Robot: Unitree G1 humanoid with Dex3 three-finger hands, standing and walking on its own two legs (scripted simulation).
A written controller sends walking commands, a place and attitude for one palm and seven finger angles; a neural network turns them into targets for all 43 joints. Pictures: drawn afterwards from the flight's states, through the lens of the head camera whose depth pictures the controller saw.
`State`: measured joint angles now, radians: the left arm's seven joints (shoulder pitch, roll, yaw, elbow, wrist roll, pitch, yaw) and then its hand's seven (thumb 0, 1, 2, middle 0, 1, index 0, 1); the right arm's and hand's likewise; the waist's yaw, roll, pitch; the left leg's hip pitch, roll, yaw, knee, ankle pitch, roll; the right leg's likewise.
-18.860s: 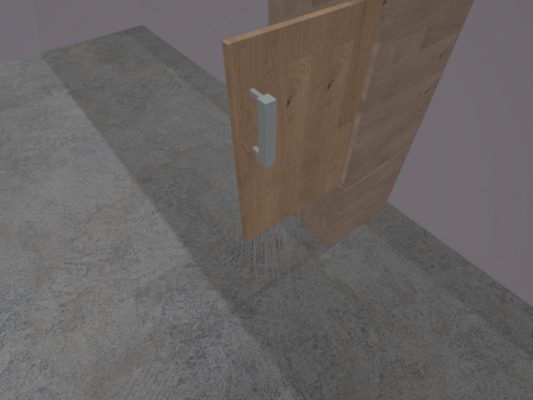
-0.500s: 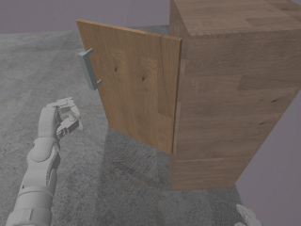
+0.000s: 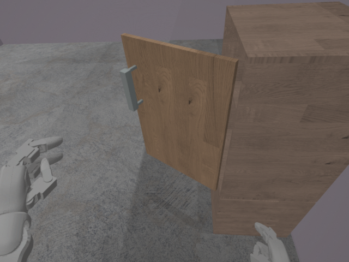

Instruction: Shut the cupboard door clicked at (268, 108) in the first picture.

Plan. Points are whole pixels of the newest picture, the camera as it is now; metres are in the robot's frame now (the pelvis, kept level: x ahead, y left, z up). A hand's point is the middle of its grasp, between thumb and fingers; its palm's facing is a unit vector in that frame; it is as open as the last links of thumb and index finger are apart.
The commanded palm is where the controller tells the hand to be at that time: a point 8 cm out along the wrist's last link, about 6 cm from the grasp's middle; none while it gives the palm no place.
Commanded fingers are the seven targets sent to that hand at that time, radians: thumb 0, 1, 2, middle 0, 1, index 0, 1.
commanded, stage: draw the hand back to the body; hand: left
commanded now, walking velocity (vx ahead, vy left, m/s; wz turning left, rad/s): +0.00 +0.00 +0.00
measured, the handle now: (133, 88) +0.66 +0.23 +0.07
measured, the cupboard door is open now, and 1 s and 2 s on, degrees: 59 59 59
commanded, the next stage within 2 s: step back with the hand held close in 0.46 s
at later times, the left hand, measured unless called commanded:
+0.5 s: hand (48, 190) +0.19 +0.25 +0.15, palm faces +0.45 -0.80 -0.40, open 7.4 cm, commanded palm +0.14 +0.29 +0.17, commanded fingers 0.00 0.90 0.90 -0.20 -0.30 -0.20 -0.30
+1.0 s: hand (25, 196) +0.17 +0.28 +0.15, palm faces +0.37 -0.79 -0.49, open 7.4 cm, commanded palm +0.11 +0.32 +0.17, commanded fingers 0.00 0.90 0.90 -0.20 -0.30 -0.20 -0.30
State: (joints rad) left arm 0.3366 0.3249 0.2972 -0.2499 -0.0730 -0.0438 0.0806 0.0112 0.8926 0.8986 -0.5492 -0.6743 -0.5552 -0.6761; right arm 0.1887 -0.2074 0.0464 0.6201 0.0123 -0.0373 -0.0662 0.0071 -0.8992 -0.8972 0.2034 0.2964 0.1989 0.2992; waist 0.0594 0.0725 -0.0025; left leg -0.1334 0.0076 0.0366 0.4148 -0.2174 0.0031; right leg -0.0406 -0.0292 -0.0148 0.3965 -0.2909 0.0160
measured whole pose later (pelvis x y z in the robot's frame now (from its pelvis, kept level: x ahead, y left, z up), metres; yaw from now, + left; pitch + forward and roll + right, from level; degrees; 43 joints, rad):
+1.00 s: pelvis -0.03 +0.02 -0.01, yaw -1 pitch +0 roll -1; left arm 0.54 0.44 0.41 -0.43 -0.08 -0.13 0.12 0.01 0.89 0.90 -0.21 -0.30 -0.22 -0.30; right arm 0.17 -0.23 -0.01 0.54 0.03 0.06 -0.10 0.01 -0.90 -0.90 0.20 0.30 0.20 0.30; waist 0.00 0.04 -0.01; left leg -0.30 0.00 0.06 0.50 -0.20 0.03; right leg -0.21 -0.04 0.01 0.48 -0.26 0.05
